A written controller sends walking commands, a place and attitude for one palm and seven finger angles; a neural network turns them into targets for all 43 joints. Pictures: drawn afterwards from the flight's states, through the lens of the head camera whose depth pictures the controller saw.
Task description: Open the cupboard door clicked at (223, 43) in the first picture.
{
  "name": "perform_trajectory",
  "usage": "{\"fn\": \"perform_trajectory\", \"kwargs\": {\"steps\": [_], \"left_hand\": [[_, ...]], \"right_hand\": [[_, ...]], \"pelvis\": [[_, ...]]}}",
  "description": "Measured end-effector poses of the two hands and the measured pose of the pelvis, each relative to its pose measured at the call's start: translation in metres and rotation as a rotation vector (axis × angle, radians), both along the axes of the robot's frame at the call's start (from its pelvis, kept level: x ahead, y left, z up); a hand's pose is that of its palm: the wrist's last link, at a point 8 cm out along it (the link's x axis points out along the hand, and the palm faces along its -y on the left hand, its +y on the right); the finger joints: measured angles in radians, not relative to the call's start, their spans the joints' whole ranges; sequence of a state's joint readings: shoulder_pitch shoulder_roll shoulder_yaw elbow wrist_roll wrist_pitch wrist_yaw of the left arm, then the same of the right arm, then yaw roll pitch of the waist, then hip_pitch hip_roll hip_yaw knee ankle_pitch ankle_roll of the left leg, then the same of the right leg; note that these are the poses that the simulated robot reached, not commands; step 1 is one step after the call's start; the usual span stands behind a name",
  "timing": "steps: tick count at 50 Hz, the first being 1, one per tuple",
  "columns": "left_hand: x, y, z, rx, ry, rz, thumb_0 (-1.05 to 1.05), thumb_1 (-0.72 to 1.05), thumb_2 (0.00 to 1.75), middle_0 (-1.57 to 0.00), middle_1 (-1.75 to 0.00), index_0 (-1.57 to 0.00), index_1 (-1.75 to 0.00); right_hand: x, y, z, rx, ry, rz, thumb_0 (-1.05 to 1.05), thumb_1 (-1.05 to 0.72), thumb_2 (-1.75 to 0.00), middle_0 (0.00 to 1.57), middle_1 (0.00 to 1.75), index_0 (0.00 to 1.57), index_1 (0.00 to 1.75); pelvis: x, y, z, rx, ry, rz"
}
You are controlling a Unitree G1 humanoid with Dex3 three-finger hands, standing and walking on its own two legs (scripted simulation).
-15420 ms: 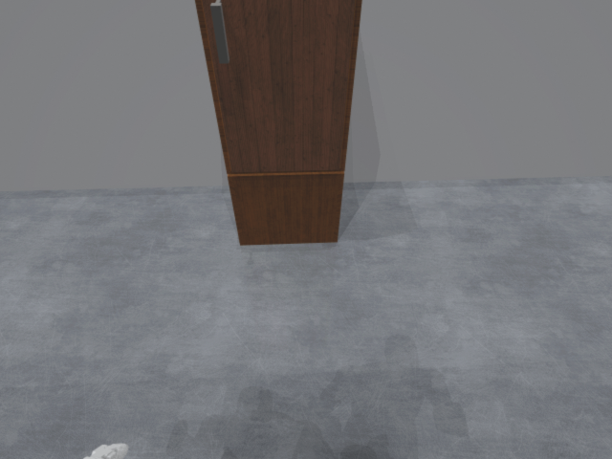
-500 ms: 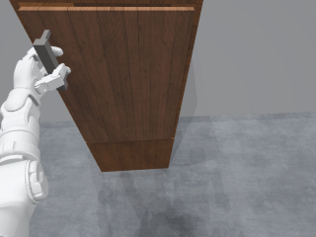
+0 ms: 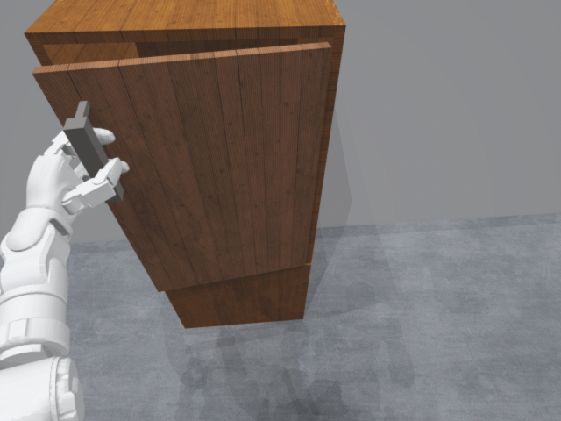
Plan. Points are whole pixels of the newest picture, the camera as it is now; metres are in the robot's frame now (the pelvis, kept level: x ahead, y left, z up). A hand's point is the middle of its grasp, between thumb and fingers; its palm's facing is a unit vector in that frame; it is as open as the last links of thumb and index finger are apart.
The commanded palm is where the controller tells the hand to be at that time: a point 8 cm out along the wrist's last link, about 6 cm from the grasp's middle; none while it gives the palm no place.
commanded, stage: pull the door open along its arc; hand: left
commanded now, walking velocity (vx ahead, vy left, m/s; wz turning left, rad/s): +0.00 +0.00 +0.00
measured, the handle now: (99, 153) +0.46 +0.27 +0.15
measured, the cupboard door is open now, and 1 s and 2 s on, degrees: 7 47 48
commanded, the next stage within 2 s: open thumb and fingers to let go in 0.58 s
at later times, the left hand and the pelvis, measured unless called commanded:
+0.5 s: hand (177, 277) +0.25 +0.11 +0.15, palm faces +0.44 -0.90 +0.05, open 6.7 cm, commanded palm +0.18 +0.16 +0.14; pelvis +0.00 -0.03 +0.01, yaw +3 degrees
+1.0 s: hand (213, 289) +0.24 +0.07 +0.15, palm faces +0.44 -0.90 +0.03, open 8.5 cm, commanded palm +0.19 +0.12 +0.14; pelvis -0.02 -0.06 +0.01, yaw +4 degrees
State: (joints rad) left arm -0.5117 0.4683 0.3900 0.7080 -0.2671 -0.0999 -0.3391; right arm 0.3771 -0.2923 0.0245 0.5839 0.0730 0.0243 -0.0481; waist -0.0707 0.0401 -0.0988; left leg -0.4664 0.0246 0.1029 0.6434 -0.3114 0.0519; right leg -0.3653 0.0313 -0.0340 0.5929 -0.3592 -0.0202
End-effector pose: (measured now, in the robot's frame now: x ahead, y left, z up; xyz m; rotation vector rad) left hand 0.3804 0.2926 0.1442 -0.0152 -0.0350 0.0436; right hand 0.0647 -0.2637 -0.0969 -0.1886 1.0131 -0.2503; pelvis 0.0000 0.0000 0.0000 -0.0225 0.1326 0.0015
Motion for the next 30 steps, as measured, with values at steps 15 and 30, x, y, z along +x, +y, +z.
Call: {"fn": "perform_trajectory", "kwargs": {"steps": [15,30], "left_hand": [[-0.12,-0.079,-0.001,-0.096,-0.023,0.25,0.02,0.64,0.72,-0.3,-1.34,-0.32,-1.26],[-0.19,-0.168,0.006,-0.046,0.041,0.368,0.02,0.63,0.71,-0.29,-1.3,-0.31,-1.32]], "right_hand": [[0.13,0.042,0.038,0.108,-0.36,0.217,0.01,-0.9,-0.9,0.2,0.3,0.2,0.3],[0.145,0.051,0.043,0.166,-0.342,0.33,0.01,-0.9,-0.9,0.2,0.3,0.21,0.3]], "pelvis": [[0.001,-0.008,0.005,0.017,-0.098,0.022],[-0.004,-0.038,0.008,0.036,-0.19,0.058]]}}
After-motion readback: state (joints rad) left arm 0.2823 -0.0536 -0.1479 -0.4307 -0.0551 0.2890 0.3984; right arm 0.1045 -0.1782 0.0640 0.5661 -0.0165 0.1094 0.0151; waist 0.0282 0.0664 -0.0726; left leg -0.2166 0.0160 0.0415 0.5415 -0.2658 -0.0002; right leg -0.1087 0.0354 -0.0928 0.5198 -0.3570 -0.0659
